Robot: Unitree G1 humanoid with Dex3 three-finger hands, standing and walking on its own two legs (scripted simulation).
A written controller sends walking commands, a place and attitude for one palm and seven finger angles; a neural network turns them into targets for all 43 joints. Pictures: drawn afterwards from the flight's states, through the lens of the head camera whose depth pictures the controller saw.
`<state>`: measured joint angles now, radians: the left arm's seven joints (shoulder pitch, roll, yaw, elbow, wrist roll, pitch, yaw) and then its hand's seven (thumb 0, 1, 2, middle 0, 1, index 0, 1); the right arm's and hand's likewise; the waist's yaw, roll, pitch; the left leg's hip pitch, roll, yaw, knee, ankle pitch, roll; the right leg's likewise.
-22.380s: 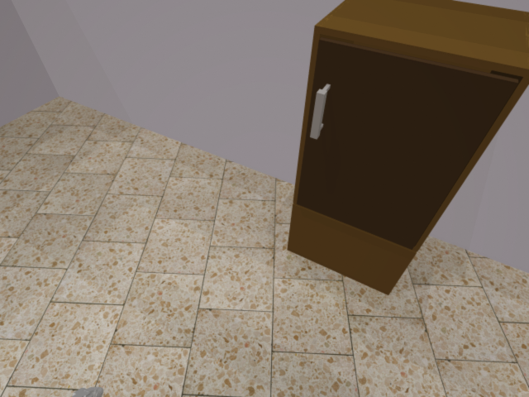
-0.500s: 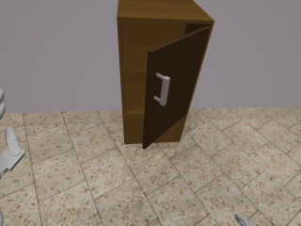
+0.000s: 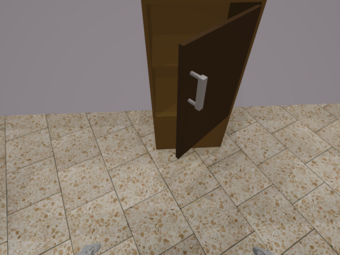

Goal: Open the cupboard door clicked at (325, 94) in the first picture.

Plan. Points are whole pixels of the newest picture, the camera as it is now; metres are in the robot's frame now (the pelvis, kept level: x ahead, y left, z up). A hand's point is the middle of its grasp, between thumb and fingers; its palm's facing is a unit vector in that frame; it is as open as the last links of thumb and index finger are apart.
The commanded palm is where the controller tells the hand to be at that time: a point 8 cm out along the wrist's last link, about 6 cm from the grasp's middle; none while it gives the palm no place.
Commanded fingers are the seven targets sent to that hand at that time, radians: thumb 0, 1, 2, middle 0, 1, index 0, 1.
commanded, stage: let the arm hang, fingers relaxed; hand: left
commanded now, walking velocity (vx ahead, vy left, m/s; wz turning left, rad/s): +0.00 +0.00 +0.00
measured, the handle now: (196, 91) +0.62 -0.07 +0.02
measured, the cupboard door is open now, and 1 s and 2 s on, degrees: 41 41 41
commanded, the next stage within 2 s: look to check the result in 0.86 s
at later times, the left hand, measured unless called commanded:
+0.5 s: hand out of the picture -0.03 +0.20 -0.15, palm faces +0.01 -0.98 -0.21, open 7.3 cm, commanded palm none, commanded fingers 0.00 0.90 0.90 -0.20 -0.30 -0.20 -0.30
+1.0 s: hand out of the picture -0.04 +0.19 -0.16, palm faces +0.00 -0.99 -0.16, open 7.3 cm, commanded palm none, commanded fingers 0.00 0.90 0.90 -0.20 -0.30 -0.20 -0.30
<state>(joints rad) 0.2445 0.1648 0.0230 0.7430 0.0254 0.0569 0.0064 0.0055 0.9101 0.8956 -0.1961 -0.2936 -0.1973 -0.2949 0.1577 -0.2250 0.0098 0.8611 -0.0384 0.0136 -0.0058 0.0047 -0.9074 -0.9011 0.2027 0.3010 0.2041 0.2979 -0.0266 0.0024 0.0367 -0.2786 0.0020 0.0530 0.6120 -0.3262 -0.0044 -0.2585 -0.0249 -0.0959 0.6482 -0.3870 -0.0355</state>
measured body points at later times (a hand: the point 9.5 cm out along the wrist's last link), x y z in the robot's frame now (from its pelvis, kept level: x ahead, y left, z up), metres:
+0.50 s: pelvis -0.01 +0.02 +0.02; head +0.00 +0.01 +0.47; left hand -0.03 +0.25 -0.14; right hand -0.04 -0.18 -0.15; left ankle +0.00 +0.12 -0.73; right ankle -0.02 -0.09 -0.73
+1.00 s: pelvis -0.02 +0.03 +0.02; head -0.01 +0.03 +0.47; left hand -0.04 +0.24 -0.15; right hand -0.05 -0.17 -0.15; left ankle +0.00 +0.12 -0.73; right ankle -0.02 -0.09 -0.73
